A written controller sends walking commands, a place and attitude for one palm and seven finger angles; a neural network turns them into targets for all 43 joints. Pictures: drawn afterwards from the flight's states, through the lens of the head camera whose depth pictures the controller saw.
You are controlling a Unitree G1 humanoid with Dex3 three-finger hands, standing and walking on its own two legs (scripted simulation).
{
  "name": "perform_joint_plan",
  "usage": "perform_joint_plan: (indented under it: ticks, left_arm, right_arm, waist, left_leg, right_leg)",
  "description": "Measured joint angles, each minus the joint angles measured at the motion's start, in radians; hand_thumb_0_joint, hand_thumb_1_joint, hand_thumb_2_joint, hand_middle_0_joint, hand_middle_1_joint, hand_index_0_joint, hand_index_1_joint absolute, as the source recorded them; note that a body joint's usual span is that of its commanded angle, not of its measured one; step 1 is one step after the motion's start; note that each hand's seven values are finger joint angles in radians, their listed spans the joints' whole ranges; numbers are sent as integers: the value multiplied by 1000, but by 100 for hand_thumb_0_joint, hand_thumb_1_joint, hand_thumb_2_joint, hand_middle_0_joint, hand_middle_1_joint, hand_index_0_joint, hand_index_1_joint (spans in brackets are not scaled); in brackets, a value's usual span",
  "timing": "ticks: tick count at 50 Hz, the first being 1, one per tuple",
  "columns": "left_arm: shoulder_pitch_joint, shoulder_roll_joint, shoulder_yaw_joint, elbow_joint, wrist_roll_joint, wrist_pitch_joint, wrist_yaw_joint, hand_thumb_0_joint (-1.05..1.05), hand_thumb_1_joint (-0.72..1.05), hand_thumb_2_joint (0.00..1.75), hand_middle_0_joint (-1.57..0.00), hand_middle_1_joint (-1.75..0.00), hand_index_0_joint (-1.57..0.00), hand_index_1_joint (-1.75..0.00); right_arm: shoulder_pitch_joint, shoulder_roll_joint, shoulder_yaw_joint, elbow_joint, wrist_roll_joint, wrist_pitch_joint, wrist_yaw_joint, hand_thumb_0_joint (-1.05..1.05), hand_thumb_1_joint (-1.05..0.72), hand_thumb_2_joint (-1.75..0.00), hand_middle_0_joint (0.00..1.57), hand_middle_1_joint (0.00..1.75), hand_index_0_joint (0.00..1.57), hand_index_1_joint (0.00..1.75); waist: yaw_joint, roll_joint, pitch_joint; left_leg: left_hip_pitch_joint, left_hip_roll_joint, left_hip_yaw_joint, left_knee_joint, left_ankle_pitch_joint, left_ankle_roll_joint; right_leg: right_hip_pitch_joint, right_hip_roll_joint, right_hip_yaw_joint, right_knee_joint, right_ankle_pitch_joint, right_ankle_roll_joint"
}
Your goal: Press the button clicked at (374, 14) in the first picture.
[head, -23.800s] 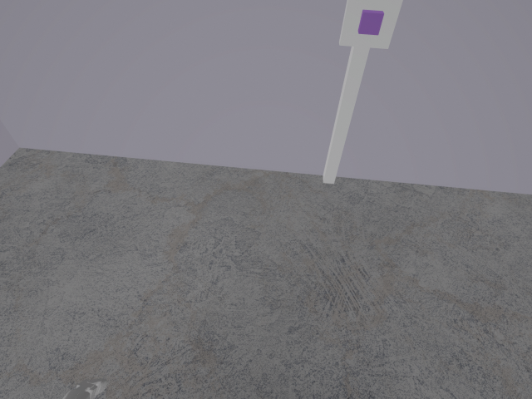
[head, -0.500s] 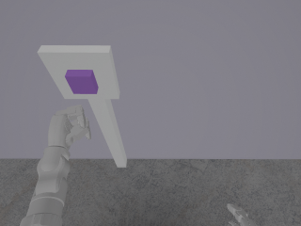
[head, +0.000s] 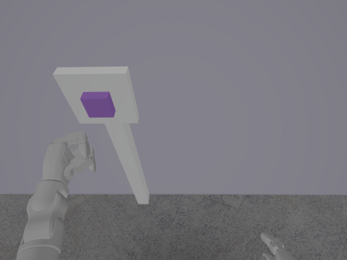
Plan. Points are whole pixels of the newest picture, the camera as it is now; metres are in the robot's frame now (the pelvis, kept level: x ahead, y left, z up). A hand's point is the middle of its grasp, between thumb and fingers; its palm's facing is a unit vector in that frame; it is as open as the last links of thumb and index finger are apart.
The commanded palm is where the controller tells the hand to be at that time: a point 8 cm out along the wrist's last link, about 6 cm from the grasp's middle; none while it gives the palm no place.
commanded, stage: draw the hand back to the body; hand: left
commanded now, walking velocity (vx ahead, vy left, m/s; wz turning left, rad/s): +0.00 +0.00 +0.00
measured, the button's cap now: (99, 104) +0.49 +0.22 +0.09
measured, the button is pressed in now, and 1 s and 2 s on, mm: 0 0 0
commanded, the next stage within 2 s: step back with the hand held close in 1.20 s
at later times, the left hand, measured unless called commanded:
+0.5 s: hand (45, 190) +0.22 +0.23 +0.13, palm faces +0.28 -0.91 -0.30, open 3.1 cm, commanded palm +0.18 +0.28 +0.15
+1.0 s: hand out of the picture +0.17 +0.26 +0.19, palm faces +0.41 -0.81 -0.42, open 3.1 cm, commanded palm +0.12 +0.30 +0.20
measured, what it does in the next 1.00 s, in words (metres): stands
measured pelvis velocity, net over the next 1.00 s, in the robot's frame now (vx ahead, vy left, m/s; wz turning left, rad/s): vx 0.00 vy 0.02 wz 0.01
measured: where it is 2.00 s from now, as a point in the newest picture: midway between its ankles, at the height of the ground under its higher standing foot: outside the picture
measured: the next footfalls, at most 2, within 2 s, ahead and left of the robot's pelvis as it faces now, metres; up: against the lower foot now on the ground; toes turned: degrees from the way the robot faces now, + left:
none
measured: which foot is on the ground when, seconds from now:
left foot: down 0.00-1.00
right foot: down 0.00-1.00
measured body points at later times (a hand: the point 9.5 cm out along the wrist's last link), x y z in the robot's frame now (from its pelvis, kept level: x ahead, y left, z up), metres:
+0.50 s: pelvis -0.01 +0.01 +0.02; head -0.01 -0.01 +0.47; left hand +0.20 +0.28 +0.15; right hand +0.19 -0.20 -0.05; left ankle -0.02 +0.12 -0.72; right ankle +0.00 -0.11 -0.72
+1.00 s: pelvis +0.00 +0.02 +0.03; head -0.02 +0.00 +0.48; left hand +0.15 +0.30 +0.22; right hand +0.20 -0.19 -0.05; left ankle -0.02 +0.12 -0.72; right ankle +0.00 -0.11 -0.72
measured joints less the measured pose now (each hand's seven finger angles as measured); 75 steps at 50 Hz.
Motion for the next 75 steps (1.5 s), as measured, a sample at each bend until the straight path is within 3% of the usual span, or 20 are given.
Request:
perform_joint_plan:
  ticks: [12,15,18,22,27,47,54,67,72,75]
  left_arm:
    - [153,5,-9,-195,-48,87,-61,2,90,90,-131,-150,-130,-150]
    - [196,29,-34,-272,53,115,64,2,90,90,-131,-150,-130,-150]
    - [270,33,-61,-374,113,134,169,2,90,90,-131,-150,-130,-150]
    - [343,30,-85,-463,159,144,245,2,90,90,-131,-150,-130,-150]
    - [379,31,-80,-509,189,158,290,2,89,90,-131,-150,-130,-150]
    - [597,68,31,-783,206,151,309,2,89,90,-131,-150,-130,-150]
    - [598,52,38,-783,210,141,315,2,89,90,-131,-150,-130,-150]
    - [588,60,30,-780,210,135,319,2,89,90,-131,-150,-130,-150]
    - [576,69,89,-749,207,95,316,2,89,90,-131,-150,-130,-150]
    - [597,72,90,-760,208,86,317,2,89,90,-131,-150,-130,-150]
  right_arm:
    - [-42,-22,2,3,12,-81,-35,1,-90,-89,20,30,20,30]
    - [-69,-9,3,9,-3,-93,-44,1,-90,-89,20,30,20,30]
    - [-81,-2,6,7,-13,-98,-46,1,-90,-89,20,30,20,30]
    - [-89,4,11,17,-25,-92,-47,1,-90,-89,20,30,20,30]
    - [-95,15,19,40,-36,-78,-45,1,-90,-89,21,30,21,30]
    - [-76,22,-1,49,-54,-68,-19,1,-90,-89,21,30,21,30]
    - [-85,21,-5,50,-55,-70,-27,1,-90,-89,21,30,21,30]
    - [-76,28,-2,63,-59,-86,-37,1,-90,-89,21,30,21,30]
    - [-94,24,-4,36,-57,-36,-28,1,-90,-89,21,30,21,30]
    - [-107,16,-13,20,-58,-11,-25,1,-90,-89,21,30,21,30]
  waist:
    - [31,11,13]
    - [37,4,35]
    - [42,3,53]
    - [58,6,75]
    - [74,10,98]
    - [91,29,92]
    - [99,28,103]
    - [91,24,108]
    - [57,22,97]
    - [38,12,108]
  left_leg:
    - [89,-6,-16,-51,29,4]
    - [138,-7,-12,-92,48,2]
    - [189,-9,-10,-146,73,8]
    - [249,-15,-8,-206,98,14]
    - [306,-23,-6,-258,118,20]
    - [383,-30,6,-308,122,30]
    - [380,-27,1,-305,129,27]
    - [386,-14,-1,-310,139,17]
    - [302,-5,-10,-288,147,16]
    - [255,-8,-7,-284,160,20]
  right_leg:
    - [104,-4,-16,-65,30,4]
    - [150,-3,-13,-105,49,4]
    - [202,-3,-11,-162,75,7]
    - [264,-6,-10,-226,103,13]
    - [322,-11,-8,-278,124,20]
    - [399,-17,4,-336,137,34]
    - [400,-14,-2,-338,144,30]
    - [408,0,-4,-348,156,19]
    - [346,9,-13,-369,184,17]
    - [299,6,-10,-366,199,20]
